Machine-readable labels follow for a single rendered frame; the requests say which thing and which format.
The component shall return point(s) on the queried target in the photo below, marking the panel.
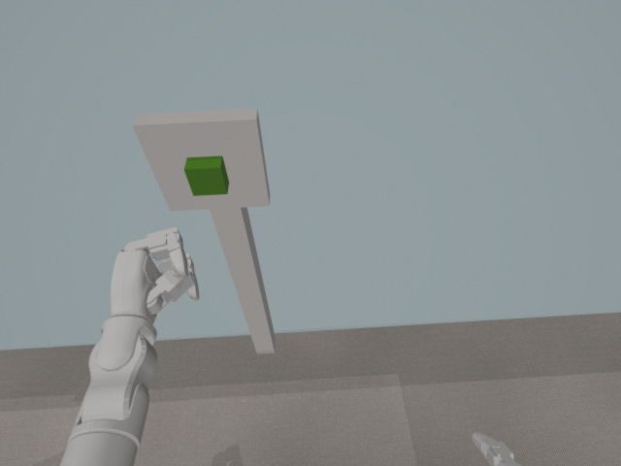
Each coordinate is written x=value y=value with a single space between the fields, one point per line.
x=167 y=140

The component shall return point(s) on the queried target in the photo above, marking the left robot forearm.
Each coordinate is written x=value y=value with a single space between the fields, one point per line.
x=110 y=424

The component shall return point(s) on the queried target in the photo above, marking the button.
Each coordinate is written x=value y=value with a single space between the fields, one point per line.
x=206 y=175

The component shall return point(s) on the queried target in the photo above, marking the left robot hand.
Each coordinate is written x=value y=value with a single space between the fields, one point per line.
x=135 y=275

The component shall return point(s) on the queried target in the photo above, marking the right robot hand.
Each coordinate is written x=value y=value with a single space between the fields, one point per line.
x=498 y=454

